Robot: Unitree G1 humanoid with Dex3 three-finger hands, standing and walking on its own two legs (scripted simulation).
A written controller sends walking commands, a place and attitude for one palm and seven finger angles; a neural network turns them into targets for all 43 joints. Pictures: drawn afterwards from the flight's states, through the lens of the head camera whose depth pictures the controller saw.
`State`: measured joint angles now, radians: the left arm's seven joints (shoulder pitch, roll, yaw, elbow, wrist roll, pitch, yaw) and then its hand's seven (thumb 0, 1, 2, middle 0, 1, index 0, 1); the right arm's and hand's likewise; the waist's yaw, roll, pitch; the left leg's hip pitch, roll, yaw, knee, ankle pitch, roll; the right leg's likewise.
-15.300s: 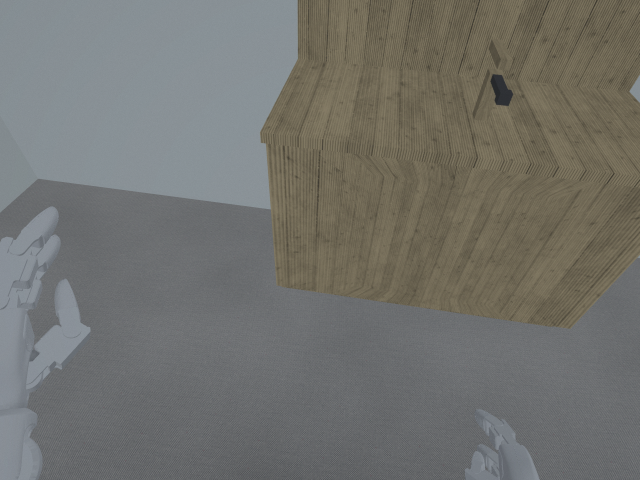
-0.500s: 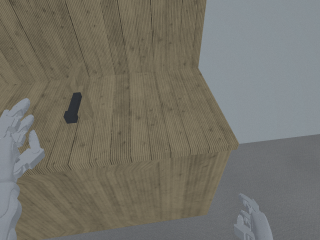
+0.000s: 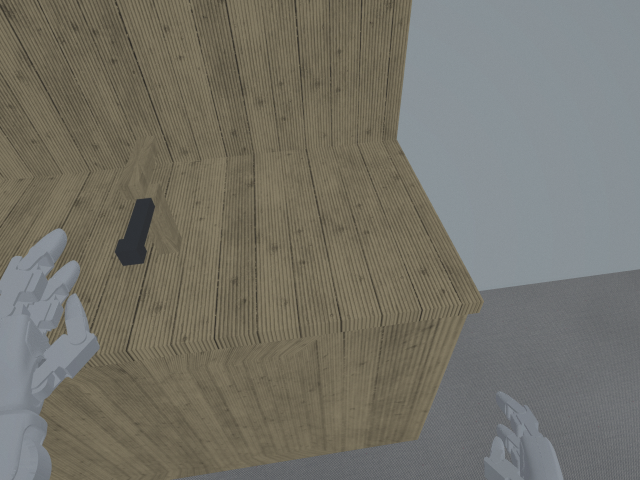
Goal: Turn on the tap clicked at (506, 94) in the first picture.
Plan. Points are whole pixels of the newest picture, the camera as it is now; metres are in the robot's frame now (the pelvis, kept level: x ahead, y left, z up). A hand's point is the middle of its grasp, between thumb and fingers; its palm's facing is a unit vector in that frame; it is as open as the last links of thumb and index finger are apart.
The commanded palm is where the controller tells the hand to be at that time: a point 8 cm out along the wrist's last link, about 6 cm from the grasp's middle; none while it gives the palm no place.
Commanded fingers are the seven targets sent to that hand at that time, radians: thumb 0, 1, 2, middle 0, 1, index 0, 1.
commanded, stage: turn the palm inward beside the body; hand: left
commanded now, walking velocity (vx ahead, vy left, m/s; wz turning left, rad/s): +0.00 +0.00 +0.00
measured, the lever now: (131, 251) +0.36 +0.31 +0.10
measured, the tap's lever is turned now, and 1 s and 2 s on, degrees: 0 0 0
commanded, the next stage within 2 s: reach beside the lever's end, fingers flat in 1.10 s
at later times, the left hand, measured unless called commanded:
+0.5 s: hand (76, 371) +0.17 +0.25 +0.15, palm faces +0.43 -0.89 -0.17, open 7.4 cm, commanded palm +0.11 +0.29 +0.17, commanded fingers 0.00 0.90 0.90 -0.20 -0.30 -0.20 -0.30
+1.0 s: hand (85, 365) +0.17 +0.24 +0.16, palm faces +0.44 -0.89 -0.14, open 7.4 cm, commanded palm +0.12 +0.28 +0.17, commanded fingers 0.00 0.90 0.90 -0.20 -0.30 -0.20 -0.30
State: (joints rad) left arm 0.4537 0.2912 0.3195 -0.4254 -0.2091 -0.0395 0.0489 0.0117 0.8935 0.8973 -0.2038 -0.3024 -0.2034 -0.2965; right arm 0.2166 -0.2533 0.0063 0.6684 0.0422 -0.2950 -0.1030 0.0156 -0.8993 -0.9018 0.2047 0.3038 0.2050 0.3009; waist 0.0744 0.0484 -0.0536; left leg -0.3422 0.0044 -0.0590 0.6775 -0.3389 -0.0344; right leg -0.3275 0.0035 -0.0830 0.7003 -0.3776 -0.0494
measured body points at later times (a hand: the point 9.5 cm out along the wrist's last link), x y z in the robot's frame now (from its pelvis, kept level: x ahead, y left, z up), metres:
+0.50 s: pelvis -0.01 +0.02 +0.00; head -0.04 -0.01 +0.45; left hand +0.14 +0.29 +0.17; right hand +0.20 -0.19 -0.06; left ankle +0.01 +0.15 -0.72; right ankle +0.00 -0.08 -0.72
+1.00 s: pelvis -0.01 +0.01 +0.00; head -0.03 -0.02 +0.45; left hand +0.14 +0.29 +0.17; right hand +0.20 -0.20 -0.06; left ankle +0.01 +0.15 -0.72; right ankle +0.00 -0.08 -0.72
